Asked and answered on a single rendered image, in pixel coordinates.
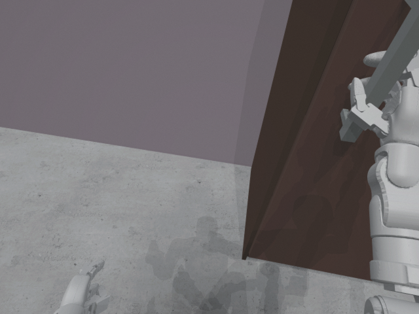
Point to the handle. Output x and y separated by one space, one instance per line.
398 55

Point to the right robot upper arm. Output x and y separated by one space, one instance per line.
386 305

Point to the wardrobe door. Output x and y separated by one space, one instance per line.
318 215

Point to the robot right hand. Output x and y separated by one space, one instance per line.
401 105

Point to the robot left hand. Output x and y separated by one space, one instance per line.
79 290

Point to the right robot forearm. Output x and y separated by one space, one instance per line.
394 218

